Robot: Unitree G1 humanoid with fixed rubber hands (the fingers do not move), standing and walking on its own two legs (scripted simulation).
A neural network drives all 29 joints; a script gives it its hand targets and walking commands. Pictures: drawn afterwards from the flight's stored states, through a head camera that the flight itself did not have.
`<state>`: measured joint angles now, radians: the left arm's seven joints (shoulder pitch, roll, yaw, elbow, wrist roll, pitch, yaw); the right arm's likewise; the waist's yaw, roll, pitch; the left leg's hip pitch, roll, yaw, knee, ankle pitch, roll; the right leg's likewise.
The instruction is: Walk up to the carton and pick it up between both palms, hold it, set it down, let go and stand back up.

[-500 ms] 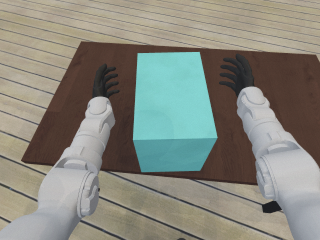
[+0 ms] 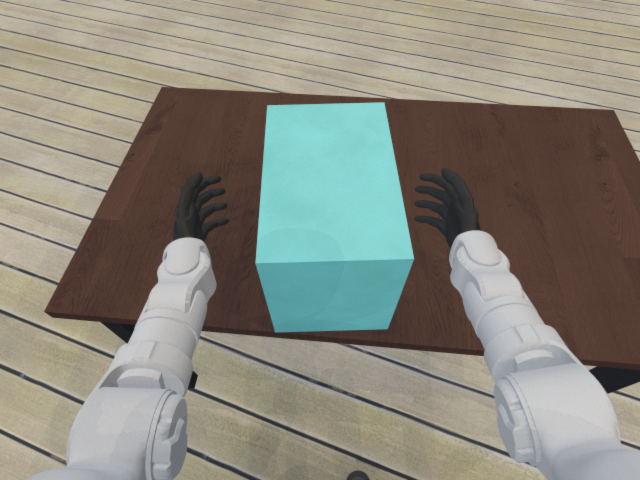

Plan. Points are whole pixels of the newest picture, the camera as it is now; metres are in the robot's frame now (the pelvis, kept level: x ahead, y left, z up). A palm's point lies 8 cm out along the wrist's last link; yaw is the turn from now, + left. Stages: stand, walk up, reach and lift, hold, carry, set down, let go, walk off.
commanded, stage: set down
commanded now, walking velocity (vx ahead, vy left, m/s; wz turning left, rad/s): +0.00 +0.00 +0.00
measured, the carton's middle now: (328, 219) +0.49 +0.03 -0.03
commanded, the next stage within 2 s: none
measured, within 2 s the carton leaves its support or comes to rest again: neither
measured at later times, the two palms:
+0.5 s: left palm (188, 286) +0.34 +0.20 +0.02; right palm (486, 284) +0.36 -0.18 +0.02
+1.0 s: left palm (186, 341) +0.28 +0.20 -0.02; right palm (500, 357) +0.28 -0.20 -0.02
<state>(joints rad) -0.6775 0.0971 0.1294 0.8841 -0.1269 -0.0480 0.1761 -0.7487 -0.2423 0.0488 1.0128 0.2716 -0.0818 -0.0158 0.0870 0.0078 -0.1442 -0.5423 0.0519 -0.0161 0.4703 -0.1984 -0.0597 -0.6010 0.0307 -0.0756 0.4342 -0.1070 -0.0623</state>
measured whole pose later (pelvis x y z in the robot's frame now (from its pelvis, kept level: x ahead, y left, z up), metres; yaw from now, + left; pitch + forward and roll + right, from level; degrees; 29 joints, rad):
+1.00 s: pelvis +0.02 +0.02 +0.00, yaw -1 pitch +4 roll +0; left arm -0.06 0.05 0.02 0.63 -0.05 -0.31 0.19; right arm -0.16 -0.27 0.10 0.91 0.31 -0.47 0.12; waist 0.03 -0.02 -0.01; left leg -0.28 0.04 0.01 0.50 -0.28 -0.04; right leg -0.36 0.02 -0.04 0.49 -0.20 -0.04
